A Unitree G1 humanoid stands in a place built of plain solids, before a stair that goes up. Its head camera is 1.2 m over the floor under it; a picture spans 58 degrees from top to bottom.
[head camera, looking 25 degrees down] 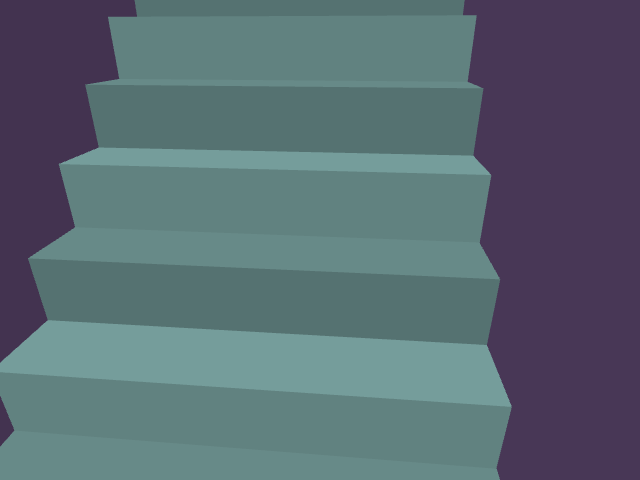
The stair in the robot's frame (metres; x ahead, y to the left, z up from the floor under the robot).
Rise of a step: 0.21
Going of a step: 0.22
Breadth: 1.30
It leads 5 degrees to the right of straight ahead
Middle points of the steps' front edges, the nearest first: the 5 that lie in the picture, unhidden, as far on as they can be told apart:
0.81 0.20 0.42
1.03 0.18 0.64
1.25 0.16 0.85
1.48 0.14 1.06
1.70 0.12 1.27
